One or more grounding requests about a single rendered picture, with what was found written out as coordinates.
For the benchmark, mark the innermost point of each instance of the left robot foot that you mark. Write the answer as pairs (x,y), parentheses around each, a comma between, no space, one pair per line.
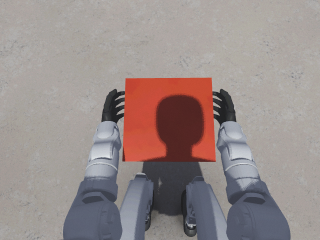
(148,222)

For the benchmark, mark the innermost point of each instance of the carton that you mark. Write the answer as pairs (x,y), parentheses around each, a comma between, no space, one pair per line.
(168,120)

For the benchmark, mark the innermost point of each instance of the robot right upper arm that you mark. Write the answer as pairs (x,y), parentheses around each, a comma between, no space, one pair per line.
(251,221)

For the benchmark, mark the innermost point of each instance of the right robot thigh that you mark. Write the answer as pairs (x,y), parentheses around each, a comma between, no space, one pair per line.
(211,223)

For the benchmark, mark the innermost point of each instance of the robot right forearm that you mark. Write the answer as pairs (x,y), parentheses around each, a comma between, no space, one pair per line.
(243,180)

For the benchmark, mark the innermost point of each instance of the robot left hand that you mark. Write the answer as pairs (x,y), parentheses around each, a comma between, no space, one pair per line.
(110,110)

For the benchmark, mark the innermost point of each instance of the robot left upper arm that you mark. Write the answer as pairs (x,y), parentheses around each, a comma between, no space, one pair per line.
(93,221)

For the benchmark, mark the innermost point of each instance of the robot left forearm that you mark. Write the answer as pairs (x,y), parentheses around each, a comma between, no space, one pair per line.
(101,171)

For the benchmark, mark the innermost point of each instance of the robot right hand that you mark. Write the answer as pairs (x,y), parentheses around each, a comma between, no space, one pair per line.
(226,110)

